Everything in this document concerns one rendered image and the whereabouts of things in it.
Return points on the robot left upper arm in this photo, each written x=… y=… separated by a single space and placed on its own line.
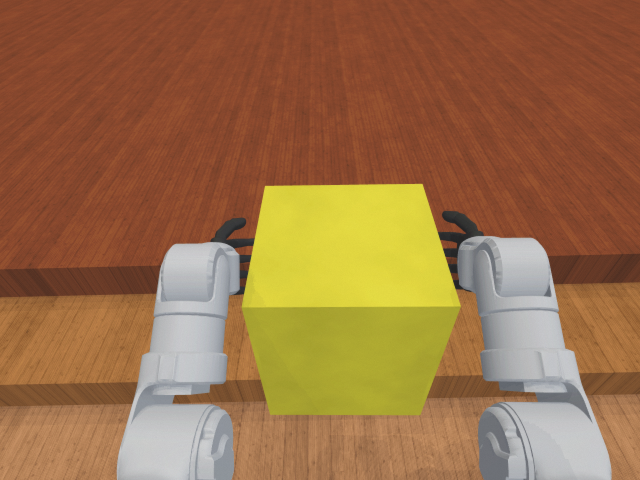
x=178 y=442

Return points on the robot right upper arm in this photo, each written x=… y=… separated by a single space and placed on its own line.
x=540 y=441

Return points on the robot right forearm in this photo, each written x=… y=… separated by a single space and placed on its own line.
x=523 y=340

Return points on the carton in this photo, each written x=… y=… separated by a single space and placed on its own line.
x=349 y=301

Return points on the robot left forearm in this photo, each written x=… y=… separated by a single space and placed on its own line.
x=186 y=350

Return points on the left robot hand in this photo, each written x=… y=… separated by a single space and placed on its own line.
x=224 y=232

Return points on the right robot hand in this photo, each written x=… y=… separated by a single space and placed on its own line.
x=469 y=227

